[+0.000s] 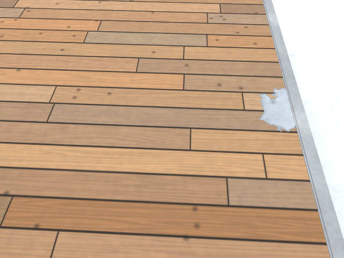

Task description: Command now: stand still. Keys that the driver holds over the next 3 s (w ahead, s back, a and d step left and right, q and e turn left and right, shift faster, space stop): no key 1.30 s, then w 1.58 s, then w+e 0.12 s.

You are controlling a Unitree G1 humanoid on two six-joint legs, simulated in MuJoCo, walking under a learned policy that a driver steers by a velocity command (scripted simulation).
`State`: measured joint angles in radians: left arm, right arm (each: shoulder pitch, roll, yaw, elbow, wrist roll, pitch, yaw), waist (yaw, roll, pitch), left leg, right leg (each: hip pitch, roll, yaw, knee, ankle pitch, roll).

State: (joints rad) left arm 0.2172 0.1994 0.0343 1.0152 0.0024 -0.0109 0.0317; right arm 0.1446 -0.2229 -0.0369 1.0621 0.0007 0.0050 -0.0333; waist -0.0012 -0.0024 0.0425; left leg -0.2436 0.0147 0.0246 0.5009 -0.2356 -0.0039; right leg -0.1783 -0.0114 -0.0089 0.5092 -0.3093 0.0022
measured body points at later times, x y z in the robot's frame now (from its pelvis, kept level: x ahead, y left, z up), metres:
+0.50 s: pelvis +0.00 +0.00 +0.00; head +0.01 +0.00 +0.45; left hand +0.02 +0.24 -0.15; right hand +0.05 -0.25 -0.15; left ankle +0.02 +0.12 -0.74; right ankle -0.02 -0.12 -0.74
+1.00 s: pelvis +0.00 +0.00 +0.00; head +0.01 +0.00 +0.45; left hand -0.01 +0.24 -0.16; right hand +0.02 -0.24 -0.16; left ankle +0.02 +0.12 -0.74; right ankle -0.02 -0.12 -0.74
